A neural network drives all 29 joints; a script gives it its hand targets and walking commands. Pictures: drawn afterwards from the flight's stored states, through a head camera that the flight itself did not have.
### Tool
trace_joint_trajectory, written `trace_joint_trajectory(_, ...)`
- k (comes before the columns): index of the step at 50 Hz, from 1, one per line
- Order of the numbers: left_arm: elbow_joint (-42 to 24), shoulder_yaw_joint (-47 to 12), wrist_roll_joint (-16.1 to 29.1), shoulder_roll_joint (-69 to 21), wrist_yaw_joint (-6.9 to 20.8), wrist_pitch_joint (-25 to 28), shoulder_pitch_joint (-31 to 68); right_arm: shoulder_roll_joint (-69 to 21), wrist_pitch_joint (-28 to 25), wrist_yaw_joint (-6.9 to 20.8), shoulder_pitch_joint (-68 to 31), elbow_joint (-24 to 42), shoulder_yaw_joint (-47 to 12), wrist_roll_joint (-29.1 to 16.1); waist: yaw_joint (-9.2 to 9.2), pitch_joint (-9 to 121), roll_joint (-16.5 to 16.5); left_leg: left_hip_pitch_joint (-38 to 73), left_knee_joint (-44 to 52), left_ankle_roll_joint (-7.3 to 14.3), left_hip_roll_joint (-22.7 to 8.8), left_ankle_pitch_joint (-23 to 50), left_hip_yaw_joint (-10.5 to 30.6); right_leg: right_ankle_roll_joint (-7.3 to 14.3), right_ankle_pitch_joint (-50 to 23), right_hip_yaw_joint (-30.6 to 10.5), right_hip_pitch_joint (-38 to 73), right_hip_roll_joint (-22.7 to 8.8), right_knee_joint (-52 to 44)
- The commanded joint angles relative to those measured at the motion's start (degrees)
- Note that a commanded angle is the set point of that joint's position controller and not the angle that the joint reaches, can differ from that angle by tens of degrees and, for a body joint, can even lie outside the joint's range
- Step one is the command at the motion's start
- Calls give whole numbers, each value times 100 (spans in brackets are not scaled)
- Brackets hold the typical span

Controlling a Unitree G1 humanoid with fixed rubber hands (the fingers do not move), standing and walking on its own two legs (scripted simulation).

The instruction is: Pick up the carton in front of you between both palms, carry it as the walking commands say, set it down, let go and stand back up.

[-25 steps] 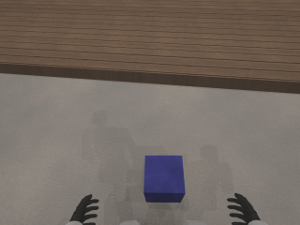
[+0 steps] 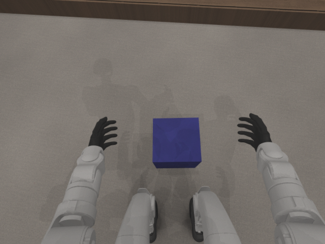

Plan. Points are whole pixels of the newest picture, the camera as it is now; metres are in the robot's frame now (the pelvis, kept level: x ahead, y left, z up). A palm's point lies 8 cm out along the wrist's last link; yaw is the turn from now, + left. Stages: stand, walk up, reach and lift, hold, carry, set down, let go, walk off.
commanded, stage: reach and lift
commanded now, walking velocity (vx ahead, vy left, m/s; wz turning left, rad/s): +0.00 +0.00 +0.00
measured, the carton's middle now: (175, 145) +0.44 -0.02 -0.56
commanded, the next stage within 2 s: none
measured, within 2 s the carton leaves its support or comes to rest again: neither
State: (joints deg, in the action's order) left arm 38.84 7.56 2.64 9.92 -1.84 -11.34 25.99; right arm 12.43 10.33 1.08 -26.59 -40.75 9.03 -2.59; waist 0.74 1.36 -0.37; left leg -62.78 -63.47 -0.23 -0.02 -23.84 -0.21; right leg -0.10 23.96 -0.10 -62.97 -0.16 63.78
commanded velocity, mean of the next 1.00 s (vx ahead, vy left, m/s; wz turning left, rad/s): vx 0.00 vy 0.00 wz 0.00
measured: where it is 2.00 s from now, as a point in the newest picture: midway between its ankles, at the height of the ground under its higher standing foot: (174, 227)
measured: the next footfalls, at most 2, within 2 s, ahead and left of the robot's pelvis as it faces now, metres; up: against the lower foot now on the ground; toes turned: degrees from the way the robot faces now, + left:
none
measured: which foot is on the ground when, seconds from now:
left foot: down 0.00-1.00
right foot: down 0.00-1.00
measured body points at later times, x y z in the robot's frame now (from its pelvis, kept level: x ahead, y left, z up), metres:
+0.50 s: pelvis -0.02 +0.00 -0.06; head +0.28 -0.01 +0.28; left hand +0.48 +0.18 -0.18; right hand +0.47 -0.22 -0.18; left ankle +0.05 +0.12 -0.65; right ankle +0.05 -0.12 -0.65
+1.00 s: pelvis -0.07 +0.00 -0.26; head +0.28 +0.00 +0.02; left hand +0.46 +0.18 -0.42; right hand +0.45 -0.21 -0.42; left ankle +0.05 +0.12 -0.65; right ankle +0.05 -0.12 -0.65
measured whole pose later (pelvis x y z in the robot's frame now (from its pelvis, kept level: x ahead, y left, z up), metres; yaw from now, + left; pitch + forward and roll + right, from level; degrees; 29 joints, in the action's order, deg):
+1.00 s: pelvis -0.07 +0.00 -0.26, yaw +1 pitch +44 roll +1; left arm 54.2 6.1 11.7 16.9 -8.4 -3.9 68.2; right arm 20.4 2.7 -5.2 -68.5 -56.7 7.4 -12.8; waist 1.1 -7.1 -0.6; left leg -128.1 -113.6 -0.3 0.4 -29.2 -0.4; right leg -0.4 29.4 -0.7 -128.3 -0.1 114.0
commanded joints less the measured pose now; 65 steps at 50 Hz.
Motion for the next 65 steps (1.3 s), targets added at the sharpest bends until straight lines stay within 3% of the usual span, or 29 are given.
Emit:
trace_joint_trajectory(1, -163, 287, -1, 467, -89, 94, 1592, 608, -109, -43, -1597, 137, 285, -7, 42, 3187, 66, 1093, 531, -163, 284, 1203, 23, -153, -1374, 21, 1027, 256, -565)
trace_joint_trajectory(9, 448, 641, -55, 754, -258, 347, 3787, 907, -367, -170, -3808, -457, 606, -28, 37, 4448, 101, 427, 359, -165, 335, 822, -34, -157, -1015, 58, 429, 284, -412)
trace_joint_trajectory(13, 636, 713, -61, 884, -286, 417, 4461, 1000, -434, -207, -4434, -686, 693, 2, 62, 5268, 53, 393, 269, -171, 362, 922, -97, -151, -1119, 92, 445, 300, -358)
trace_joint_trajectory(20, 911, 1012, -363, 696, -129, 697, 4327, 716, -677, -136, -4295, -854, 939, 323, 69, 5474, 72, -304, 20, -155, 405, 1639, -91, -185, -1974, 24, 68, 319, -115)
trace_joint_trajectory(27, 1117, 1087, -485, 507, -124, 1000, 3926, 480, -947, -164, -3883, -975, 1056, 451, 56, 5231, 109, -1833, -1049, -194, 371, 1976, -34, -229, -2407, -75, -1228, 304, 1003)
trace_joint_trajectory(34, 719, 559, 61, 767, -336, 1175, 4056, 857, -1139, -339, -3932, -647, 671, -78, 101, 6223, -21, -2137, -2498, -218, 397, 2521, -20, -223, -2744, -39, -2031, 344, 2366)
trace_joint_trajectory(37, 420, 280, 383, 947, -453, 1134, 4279, 1114, -1114, -419, -4175, -393, 416, -416, 88, 6770, -68, -1989, -3057, -221, 400, 2489, -57, -220, -2572, 35, -2187, 341, 2926)
trace_joint_trajectory(43, 301, -11, 777, 1153, -625, 934, 4908, 1415, -952, -554, -4863, -379, 63, -873, 86, 6670, 21, -2326, -3736, -211, 339, 1401, -164, -218, -1477, 179, -2601, 261, 3621)
trace_joint_trajectory(48, 958, -85, 928, 1304, -682, 821, 5597, 1525, -848, -646, -5515, -1048, -91, -1045, 116, 5663, 40, -2904, -4135, -156, 235, 292, -142, -175, -319, 163, -3255, 118, 3983)
trace_joint_trajectory(52, 1639, -176, 1009, 1384, -658, 897, 6025, 1595, -908, -667, -5924, -1677, -216, -1142, 132, 4967, 7, -3266, -4449, -135, 152, -58, -69, -142, 30, 79, -3637, 16, 4278)
trace_joint_trajectory(57, 2124, -335, 1132, 1499, -624, 1075, 6431, 1686, -1083, -662, -6330, -2119, -390, -1250, 136, 4655, -22, -3470, -4839, -137, 93, 131, 20, -129, -174, -23, -3753, -46, 4682)
trace_joint_trajectory(61, 2023, -507, 1328, 1585, -670, 1214, 6623, 1821, -1220, -715, -6573, -2021, -566, -1402, 139, 5228, -19, -3171, -5151, -152, 118, 642, 3, -143, -693, -21, -3389, -25, 4991)
trace_joint_trajectory(65, 2080, -834, 1682, 1184, -678, 1255, 6197, 1812, -1304, -740, -6403, -1782, -776, -1554, 246, 5689, 71, -2987, -5331, -185, 191, 1075, -39, -131, -1152, 44, -3039, -5, 5160)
